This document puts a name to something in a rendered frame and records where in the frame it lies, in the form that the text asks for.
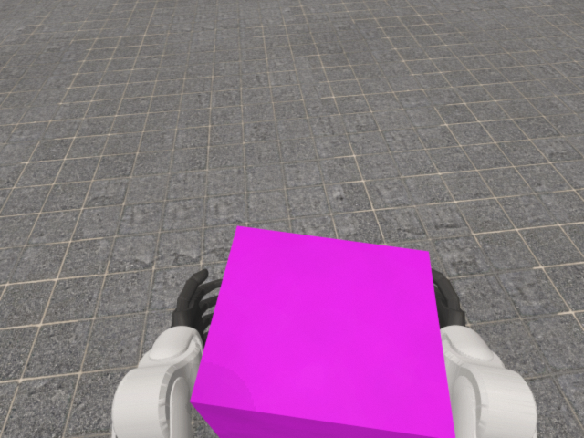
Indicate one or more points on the right robot hand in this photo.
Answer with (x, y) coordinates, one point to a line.
(447, 302)

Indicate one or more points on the carton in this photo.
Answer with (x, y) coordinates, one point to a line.
(315, 337)

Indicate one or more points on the left robot forearm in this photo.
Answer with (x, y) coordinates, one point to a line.
(153, 401)

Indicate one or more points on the right robot forearm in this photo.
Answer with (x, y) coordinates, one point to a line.
(487, 400)

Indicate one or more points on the left robot hand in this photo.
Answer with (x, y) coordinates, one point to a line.
(189, 311)

